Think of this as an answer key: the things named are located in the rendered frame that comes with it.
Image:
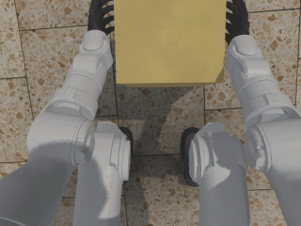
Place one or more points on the robot left upper arm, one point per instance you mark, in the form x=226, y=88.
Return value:
x=57, y=143

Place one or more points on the robot left foot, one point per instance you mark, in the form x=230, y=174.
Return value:
x=129, y=136

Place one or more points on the robot foot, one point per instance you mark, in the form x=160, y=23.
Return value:
x=187, y=136
x=129, y=136

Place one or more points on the carton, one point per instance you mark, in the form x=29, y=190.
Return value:
x=169, y=43

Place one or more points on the left robot hand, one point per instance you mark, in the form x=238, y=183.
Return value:
x=96, y=20

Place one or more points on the right robot hand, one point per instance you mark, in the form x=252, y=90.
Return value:
x=239, y=24

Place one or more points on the robot right upper arm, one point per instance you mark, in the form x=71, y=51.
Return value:
x=274, y=148

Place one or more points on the robot left forearm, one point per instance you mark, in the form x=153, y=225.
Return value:
x=84, y=81

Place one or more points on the robot right forearm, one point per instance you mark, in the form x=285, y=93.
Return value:
x=256, y=88

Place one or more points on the robot right foot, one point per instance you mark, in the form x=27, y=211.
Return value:
x=187, y=136

